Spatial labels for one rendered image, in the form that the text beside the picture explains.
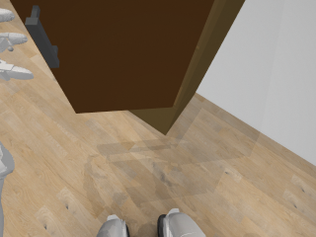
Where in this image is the robot left hand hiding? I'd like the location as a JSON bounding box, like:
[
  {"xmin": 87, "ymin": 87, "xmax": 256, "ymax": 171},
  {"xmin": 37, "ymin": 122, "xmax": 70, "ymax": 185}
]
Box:
[{"xmin": 0, "ymin": 8, "xmax": 34, "ymax": 81}]

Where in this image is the handle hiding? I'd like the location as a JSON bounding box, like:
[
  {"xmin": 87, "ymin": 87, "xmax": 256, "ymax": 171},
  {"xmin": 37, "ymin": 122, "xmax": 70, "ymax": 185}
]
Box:
[{"xmin": 25, "ymin": 5, "xmax": 60, "ymax": 68}]

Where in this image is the robot left upper arm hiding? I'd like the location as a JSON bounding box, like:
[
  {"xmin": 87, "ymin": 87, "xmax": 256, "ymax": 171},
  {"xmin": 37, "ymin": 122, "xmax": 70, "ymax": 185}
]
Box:
[{"xmin": 0, "ymin": 141, "xmax": 15, "ymax": 237}]

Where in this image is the cupboard door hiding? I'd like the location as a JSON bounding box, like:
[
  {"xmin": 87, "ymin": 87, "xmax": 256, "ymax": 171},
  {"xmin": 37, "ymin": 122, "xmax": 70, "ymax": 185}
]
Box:
[{"xmin": 10, "ymin": 0, "xmax": 214, "ymax": 114}]

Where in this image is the right robot thigh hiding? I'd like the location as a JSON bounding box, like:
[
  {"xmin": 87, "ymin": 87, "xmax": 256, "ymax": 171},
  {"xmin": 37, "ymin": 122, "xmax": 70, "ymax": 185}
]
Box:
[{"xmin": 163, "ymin": 212, "xmax": 206, "ymax": 237}]

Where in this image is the right robot shin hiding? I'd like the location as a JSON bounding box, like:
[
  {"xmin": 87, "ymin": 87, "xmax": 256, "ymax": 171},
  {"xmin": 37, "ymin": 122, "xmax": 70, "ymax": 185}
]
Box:
[{"xmin": 163, "ymin": 208, "xmax": 180, "ymax": 237}]

